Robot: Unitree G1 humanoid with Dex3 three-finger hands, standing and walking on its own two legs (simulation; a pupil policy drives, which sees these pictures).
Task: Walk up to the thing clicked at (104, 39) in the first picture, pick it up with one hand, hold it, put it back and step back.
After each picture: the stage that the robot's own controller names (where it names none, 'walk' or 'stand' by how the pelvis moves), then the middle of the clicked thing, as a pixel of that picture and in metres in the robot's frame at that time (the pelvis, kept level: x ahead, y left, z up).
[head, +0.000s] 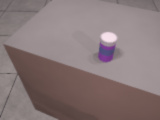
stand; (107, 47) +0.53 -0.10 +0.02
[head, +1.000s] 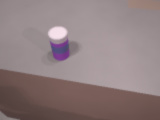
rise first; (59, 44) +0.49 +0.11 +0.05
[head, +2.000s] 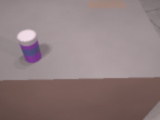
stand; (30, 47) +0.50 +0.21 +0.05
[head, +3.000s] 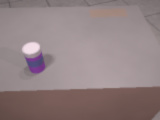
stand; (34, 58) +0.48 +0.20 +0.02
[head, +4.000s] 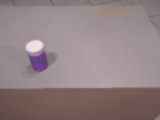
stand; (37, 56) +0.49 +0.19 +0.02
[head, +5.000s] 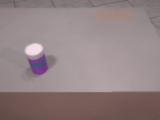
stand; (37, 59) +0.47 +0.19 +0.02
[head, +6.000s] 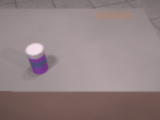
stand; (37, 59) +0.48 +0.19 +0.02
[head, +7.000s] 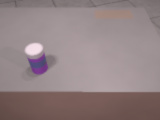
rise first; (37, 59) +0.47 +0.19 +0.02
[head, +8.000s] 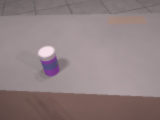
rise first; (49, 61) +0.48 +0.18 +0.02
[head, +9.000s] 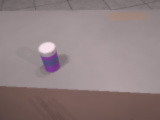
go down; (49, 57) +0.49 +0.18 +0.03
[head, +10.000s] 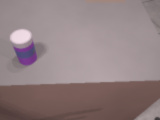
go down; (24, 48) +0.48 +0.17 +0.04
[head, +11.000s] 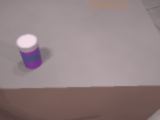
approach; (30, 52) +0.48 +0.17 +0.05
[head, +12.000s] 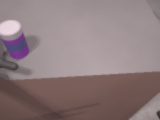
close in; (14, 40) +0.48 +0.19 +0.08
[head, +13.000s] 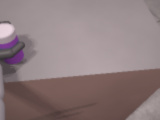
lift; (8, 44) +0.47 +0.20 +0.08
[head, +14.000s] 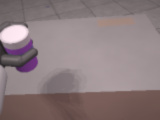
lift; (21, 50) +0.34 +0.17 +0.24
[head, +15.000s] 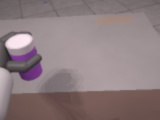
lift; (25, 58) +0.34 +0.17 +0.20
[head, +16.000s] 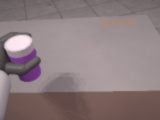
hold; (24, 59) +0.33 +0.17 +0.21
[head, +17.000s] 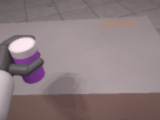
crouch; (28, 61) +0.33 +0.16 +0.20
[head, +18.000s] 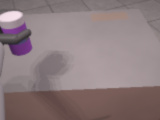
crouch; (16, 34) +0.43 +0.19 +0.21
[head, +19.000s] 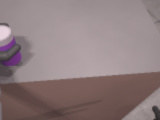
lower; (5, 46) +0.47 +0.21 +0.07
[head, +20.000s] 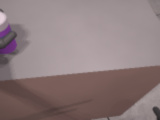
lower; (0, 33) +0.49 +0.21 +0.09
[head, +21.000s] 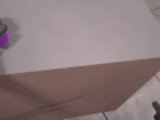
lower; out of the picture +0.51 +0.21 +0.10
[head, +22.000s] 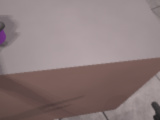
lower; out of the picture +0.52 +0.22 +0.10
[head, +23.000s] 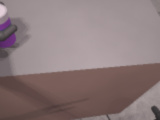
draw back; (0, 27) +0.51 +0.20 +0.10
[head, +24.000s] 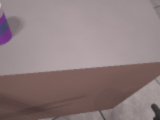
rise; out of the picture +0.50 +0.20 +0.10
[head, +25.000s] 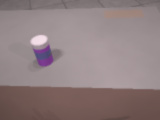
sink last; (42, 51) +0.51 +0.20 +0.07
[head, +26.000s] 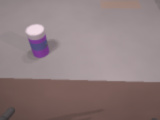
stand; (38, 41) +0.52 +0.19 +0.07
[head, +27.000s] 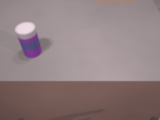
stand; (29, 40) +0.50 +0.20 +0.09
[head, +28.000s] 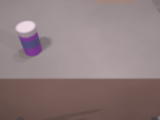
stand; (29, 39) +0.51 +0.20 +0.09
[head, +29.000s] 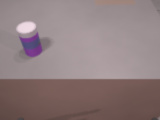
stand; (30, 39) +0.51 +0.20 +0.09
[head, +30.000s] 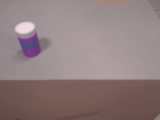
stand; (28, 40) +0.51 +0.20 +0.09
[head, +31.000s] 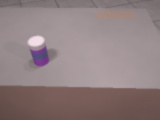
stand; (39, 51) +0.52 +0.20 +0.03
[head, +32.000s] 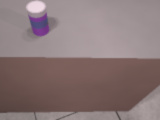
walk; (38, 19) +0.58 +0.16 +0.05
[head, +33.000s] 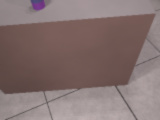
walk; out of the picture +0.82 +0.26 +0.04
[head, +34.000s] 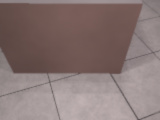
stand; out of the picture +1.12 +0.18 +0.04
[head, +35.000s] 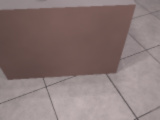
stand; out of the picture +1.08 +0.22 +0.02
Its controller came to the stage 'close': yes
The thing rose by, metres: 0.21
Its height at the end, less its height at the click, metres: +0.00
